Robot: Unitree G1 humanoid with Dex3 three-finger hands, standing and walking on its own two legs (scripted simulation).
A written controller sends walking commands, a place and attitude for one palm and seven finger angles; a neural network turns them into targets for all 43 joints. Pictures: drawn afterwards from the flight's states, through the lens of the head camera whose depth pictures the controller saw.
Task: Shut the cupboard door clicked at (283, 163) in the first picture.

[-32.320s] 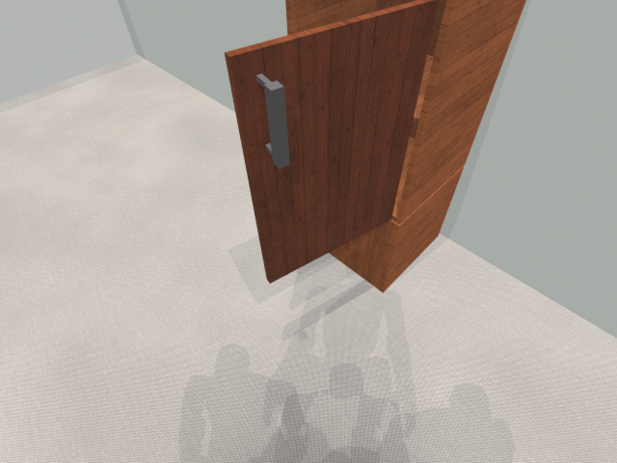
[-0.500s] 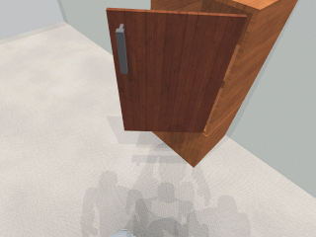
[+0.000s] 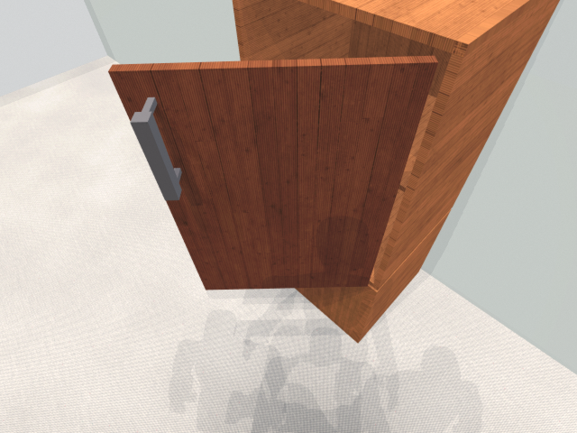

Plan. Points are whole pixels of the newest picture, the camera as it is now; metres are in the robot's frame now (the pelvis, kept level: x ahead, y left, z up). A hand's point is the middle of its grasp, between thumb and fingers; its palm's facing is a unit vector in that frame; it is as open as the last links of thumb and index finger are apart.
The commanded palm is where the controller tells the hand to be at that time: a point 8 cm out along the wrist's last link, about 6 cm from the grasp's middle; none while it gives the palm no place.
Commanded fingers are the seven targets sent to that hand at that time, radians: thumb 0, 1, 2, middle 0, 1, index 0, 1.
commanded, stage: come to a stop and stand still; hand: left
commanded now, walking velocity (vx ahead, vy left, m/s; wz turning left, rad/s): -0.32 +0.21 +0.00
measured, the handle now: (162, 151) +0.47 +0.20 +0.14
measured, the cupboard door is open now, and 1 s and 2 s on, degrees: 45 45 45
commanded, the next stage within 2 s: look again from close up in 0.90 s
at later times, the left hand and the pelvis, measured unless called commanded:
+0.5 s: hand out of the picture +0.02 +0.24 -0.17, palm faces +0.08 -0.97 -0.22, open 7.3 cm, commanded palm none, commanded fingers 0.00 0.90 0.90 -0.20 -0.30 -0.20 -0.30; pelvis -0.01 +0.04 +0.01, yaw +1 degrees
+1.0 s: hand out of the picture -0.01 +0.22 -0.16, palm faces -0.02 -0.97 -0.23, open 7.4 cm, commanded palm none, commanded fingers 0.00 0.90 0.90 -0.20 -0.30 -0.20 -0.30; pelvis -0.03 +0.04 +0.00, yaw +0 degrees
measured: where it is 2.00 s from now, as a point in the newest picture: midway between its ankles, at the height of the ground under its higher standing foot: outside the picture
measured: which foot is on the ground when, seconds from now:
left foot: up 0.00-0.28, down 0.30-1.00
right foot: down 0.00-0.32, up 0.34-0.54, down 0.56-1.00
